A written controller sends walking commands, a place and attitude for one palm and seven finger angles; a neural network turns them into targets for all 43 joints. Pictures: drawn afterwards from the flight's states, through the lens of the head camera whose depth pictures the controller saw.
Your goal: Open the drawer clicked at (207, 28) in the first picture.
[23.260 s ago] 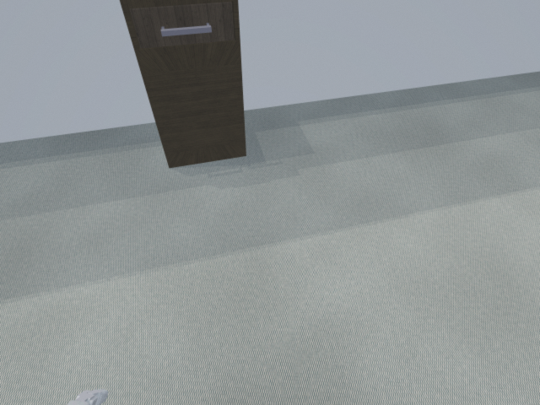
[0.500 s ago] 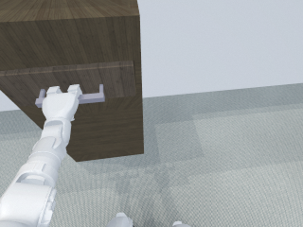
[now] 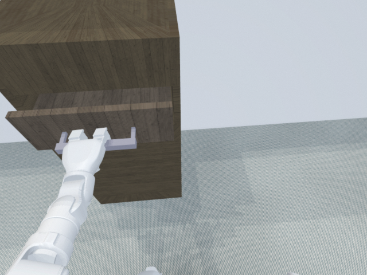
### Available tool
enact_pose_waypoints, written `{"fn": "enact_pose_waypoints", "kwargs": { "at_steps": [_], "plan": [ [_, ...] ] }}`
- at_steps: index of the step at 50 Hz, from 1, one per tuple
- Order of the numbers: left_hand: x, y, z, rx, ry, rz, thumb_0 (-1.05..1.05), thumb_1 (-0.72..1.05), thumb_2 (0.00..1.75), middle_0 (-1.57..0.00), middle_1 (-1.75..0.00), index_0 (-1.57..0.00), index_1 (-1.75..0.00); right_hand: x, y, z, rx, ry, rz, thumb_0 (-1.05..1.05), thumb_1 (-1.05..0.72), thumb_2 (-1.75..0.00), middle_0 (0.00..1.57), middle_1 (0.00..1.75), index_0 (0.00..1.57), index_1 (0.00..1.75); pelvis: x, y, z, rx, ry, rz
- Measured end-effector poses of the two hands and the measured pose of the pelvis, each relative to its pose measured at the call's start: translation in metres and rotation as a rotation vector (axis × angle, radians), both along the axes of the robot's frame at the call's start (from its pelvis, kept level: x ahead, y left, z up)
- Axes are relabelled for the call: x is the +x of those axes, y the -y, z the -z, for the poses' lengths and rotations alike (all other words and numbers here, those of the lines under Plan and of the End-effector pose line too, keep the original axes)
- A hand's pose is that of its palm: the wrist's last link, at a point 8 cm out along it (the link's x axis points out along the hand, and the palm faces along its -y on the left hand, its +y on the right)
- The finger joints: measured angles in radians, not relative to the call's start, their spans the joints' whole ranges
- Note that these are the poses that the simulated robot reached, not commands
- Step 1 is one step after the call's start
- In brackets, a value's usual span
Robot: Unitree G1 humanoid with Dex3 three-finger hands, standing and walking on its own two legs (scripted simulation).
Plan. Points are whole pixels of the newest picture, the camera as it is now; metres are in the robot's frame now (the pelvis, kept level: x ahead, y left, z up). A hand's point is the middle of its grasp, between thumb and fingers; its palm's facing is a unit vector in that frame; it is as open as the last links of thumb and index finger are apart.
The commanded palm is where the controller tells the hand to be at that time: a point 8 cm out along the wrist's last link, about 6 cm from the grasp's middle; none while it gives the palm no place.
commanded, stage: pull the drawer open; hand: left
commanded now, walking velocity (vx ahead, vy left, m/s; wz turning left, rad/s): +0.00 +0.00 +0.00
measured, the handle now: (98, 139) +0.44 +0.23 +0.00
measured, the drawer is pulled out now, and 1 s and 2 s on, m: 0.07 0.20 0.30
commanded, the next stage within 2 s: open the thumb to release the handle in 1.98 s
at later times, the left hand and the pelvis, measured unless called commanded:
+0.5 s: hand (90, 190) +0.31 +0.22 -0.02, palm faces -0.02 -0.07 -1.00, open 5.8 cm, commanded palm +0.27 +0.23 +0.03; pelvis +0.00 -0.01 +0.00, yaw +0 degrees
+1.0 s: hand (86, 216) +0.25 +0.22 -0.02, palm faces -0.02 -0.08 -1.00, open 5.8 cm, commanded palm +0.22 +0.23 +0.03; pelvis -0.01 -0.02 +0.00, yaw +1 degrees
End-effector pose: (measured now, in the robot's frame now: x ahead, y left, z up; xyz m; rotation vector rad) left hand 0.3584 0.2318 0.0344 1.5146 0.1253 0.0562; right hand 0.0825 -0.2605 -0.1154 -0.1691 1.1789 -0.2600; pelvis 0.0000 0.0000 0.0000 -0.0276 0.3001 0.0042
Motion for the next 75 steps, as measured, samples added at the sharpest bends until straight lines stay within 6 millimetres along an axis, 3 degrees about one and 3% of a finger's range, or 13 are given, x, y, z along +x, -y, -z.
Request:
{"fn": "enact_pose_waypoints", "kwargs": {
  "at_steps": [16, 37, 62, 75],
  "plan": [
    [-0.037, 0.004, 0.0, -0.008, 0.009, -0.013, 0.01, 0.73, 0.83, -0.27, -1.32, -0.35, -1.28, 0.027, -0.002, -0.006, 0.008, 0.074, -0.035, 0.0, -0.91, -0.9, 0.2, 0.3, 0.2, 0.3, 0.002, 0.003, -0.002, 0.006, 0.033, 0.0],
    [-0.101, 0.011, 0.001, -0.018, 0.027, -0.04, 0.01, 0.72, 0.84, -0.27, -1.33, -0.37, -1.29, 0.062, -0.006, -0.012, 0.024, 0.191, -0.123, 0.01, -0.91, -0.9, 0.2, 0.3, 0.2, 0.3, -0.007, 0.011, -0.001, 0.017, 0.08, -0.013],
    [-0.158, 0.017, 0.0, -0.031, 0.023, -0.054, 0.01, 0.72, 0.83, -0.27, -1.32, -0.38, -1.29, 0.071, 0.0, -0.013, 0.036, 0.251, -0.154, 0.01, -0.91, -0.9, 0.2, 0.3, 0.2, 0.3, -0.013, 0.021, 0.003, 0.027, 0.096, -0.007],
    [-0.187, 0.022, 0.0, -0.028, 0.031, -0.082, 0.02, 0.71, 0.84, -0.27, -1.32, -0.4, -1.32, 0.091, -0.014, -0.011, 0.07, 0.295, -0.217, 0.01, -0.91, -0.9, 0.2, 0.3, 0.2, 0.3, -0.015, 0.023, 0.009, 0.031, 0.101, -0.017]
  ]
}}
